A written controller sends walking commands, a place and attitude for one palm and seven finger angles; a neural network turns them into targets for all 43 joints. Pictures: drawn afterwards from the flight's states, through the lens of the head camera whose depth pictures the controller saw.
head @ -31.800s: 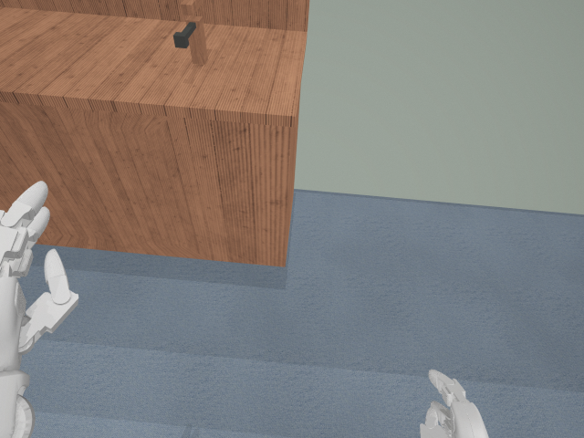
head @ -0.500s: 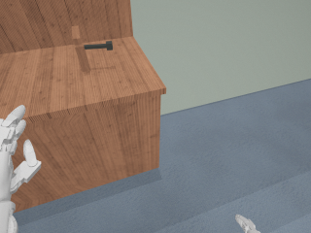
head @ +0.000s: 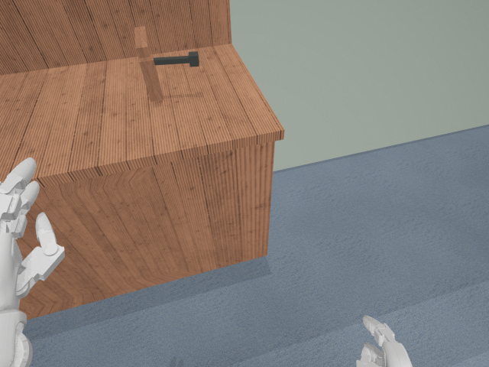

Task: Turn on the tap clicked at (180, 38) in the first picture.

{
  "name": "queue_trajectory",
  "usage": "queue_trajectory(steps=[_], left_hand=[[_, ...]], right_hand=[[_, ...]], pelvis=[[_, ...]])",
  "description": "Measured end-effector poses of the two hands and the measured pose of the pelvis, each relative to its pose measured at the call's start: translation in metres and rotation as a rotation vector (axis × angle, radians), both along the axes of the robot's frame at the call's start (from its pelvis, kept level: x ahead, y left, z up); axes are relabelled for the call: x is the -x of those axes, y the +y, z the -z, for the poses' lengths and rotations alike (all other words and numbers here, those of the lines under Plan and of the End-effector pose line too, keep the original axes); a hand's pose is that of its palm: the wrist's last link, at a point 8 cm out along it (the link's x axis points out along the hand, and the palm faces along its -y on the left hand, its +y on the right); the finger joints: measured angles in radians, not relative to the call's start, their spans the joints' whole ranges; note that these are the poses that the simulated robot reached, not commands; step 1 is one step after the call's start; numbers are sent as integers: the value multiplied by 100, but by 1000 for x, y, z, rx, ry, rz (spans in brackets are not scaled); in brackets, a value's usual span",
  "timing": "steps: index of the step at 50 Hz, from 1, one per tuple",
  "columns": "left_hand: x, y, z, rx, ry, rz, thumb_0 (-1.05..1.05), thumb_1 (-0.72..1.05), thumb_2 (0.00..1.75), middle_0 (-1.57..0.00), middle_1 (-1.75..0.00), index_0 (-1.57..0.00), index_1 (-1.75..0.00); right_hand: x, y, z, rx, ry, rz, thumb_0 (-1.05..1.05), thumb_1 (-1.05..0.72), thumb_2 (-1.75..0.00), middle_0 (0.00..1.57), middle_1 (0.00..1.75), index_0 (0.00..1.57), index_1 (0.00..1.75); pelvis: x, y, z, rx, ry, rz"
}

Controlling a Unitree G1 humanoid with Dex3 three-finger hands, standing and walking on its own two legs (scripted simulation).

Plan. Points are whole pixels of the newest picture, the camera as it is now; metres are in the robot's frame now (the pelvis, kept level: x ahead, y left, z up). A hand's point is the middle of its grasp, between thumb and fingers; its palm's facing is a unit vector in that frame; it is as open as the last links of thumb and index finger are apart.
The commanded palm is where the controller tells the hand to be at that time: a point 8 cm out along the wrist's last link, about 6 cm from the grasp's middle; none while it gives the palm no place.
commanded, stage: stop stepping back and stand still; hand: left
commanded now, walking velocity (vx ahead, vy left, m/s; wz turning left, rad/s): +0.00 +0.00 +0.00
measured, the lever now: (193, 59) +0.81 +0.19 +0.13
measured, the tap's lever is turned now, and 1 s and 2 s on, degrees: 79 79 79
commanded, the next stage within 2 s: stand and check the lever's angle in 0.90 s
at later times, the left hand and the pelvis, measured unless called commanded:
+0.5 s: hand (51, 249) +0.22 +0.26 +0.16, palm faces +0.37 -0.85 -0.38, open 7.4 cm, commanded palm +0.17 +0.30 +0.18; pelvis +0.00 +0.02 +0.01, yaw -2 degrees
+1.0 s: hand (42, 255) +0.21 +0.26 +0.16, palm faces +0.38 -0.84 -0.38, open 7.4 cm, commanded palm +0.16 +0.30 +0.18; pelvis -0.01 +0.03 +0.01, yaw -2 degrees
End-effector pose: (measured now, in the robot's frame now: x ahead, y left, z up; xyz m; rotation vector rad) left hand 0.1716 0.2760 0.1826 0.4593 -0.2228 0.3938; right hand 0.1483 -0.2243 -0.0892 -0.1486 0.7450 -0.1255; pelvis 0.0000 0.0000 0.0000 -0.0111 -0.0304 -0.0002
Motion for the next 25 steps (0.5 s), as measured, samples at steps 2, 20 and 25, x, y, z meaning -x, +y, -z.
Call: queue_trajectory(steps=[2, 20, 25], left_hand=[[-2, 0, 6, 22, 21, 14, 1, 89, 90, -21, -30, -21, -30], [-11, 19, 2, 16, 34, 39, 1, 89, 90, -21, -30, -21, -30], [-9, 22, 10, 35, 66, 26, 1, 89, 90, -21, -30, -21, -30]], right_hand=[[-5, 3, -2, 5, 2, -6, 1, -90, -90, 21, 30, 20, 30], [-27, 12, -32, 60, -69, 10, 1, -90, -90, 21, 30, 20, 30], [-17, 12, -28, 67, -45, 18, 1, -90, -90, 21, 30, 20, 30]], pelvis=[[-2, 3, -1, -1, 3, 2], [-3, 20, -9, 2, 20, 30], [-1, 21, -10, 3, 21, 30]])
